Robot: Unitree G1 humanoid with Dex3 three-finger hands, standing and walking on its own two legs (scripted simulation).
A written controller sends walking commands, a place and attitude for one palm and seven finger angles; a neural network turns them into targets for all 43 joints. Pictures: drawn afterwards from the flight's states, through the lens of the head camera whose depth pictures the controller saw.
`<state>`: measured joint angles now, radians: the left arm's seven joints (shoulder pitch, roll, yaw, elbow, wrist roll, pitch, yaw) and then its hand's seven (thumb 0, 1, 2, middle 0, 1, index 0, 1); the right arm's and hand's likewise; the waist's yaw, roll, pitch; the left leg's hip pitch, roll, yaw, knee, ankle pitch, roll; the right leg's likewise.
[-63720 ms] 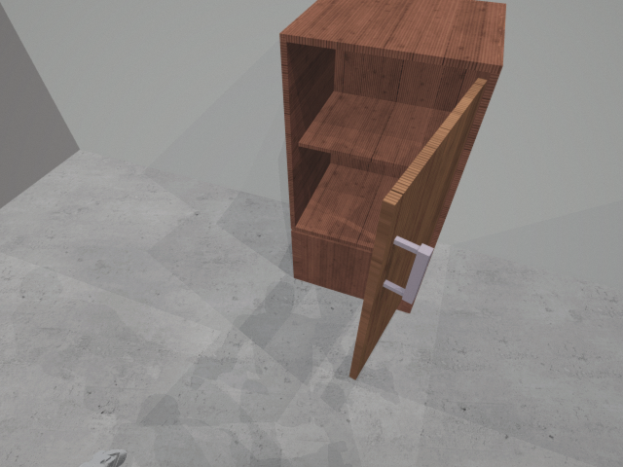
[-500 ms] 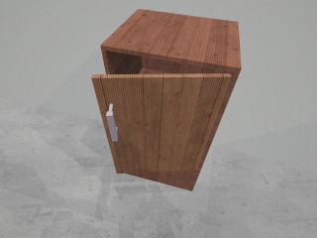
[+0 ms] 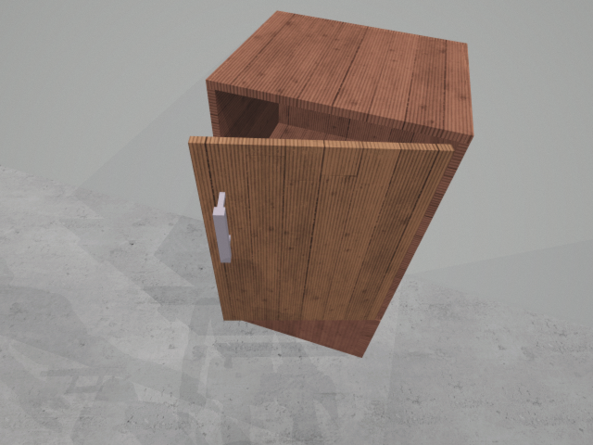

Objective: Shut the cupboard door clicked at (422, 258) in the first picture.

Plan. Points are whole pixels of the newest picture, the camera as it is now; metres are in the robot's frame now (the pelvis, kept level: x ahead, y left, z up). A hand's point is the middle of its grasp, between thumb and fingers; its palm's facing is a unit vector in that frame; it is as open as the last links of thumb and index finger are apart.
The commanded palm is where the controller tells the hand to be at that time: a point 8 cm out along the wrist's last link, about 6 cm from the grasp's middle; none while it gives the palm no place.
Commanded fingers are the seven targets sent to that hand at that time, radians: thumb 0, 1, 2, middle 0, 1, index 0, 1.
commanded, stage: look again from close up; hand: left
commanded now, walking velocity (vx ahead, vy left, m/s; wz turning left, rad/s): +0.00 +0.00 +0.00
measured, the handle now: (224, 228) +0.48 +0.17 -0.03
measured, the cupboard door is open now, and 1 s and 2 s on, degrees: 18 18 18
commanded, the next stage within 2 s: raise the hand and make a fist in 0.12 s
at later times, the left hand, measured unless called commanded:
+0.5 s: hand (190, 383) +0.20 +0.15 -0.01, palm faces +0.06 -1.00 +0.02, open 6.8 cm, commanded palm +0.11 +0.21 -0.07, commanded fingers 0.00 0.90 0.90 -0.46 -0.58 -0.46 -0.58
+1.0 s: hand (192, 404) +0.19 +0.15 -0.06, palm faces +0.07 -1.00 -0.02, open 4.4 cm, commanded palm +0.14 +0.21 -0.05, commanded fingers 0.00 0.90 0.90 -0.92 -1.08 -0.92 -1.08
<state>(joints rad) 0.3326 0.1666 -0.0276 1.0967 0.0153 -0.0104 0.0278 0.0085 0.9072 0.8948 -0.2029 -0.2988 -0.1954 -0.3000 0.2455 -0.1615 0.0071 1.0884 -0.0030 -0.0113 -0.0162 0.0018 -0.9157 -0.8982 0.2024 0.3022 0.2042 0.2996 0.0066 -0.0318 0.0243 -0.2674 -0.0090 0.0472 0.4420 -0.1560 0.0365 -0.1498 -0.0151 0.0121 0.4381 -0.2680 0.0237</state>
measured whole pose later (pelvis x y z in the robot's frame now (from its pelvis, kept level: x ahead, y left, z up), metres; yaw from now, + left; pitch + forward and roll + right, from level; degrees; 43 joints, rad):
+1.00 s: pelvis -0.01 -0.03 -0.12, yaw +0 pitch +16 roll -2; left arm 0.48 0.21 0.14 -0.08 -0.30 -0.33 -0.23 0.02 0.90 0.90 -0.74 -0.89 -0.74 -0.89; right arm 0.23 -0.18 0.00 0.55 0.04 -0.16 -0.07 0.01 -0.90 -0.90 0.21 0.30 0.21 0.30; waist 0.03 0.05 -0.18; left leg -1.06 0.05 -0.03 1.26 -0.48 -0.02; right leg -0.92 0.02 -0.08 1.27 -0.63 -0.04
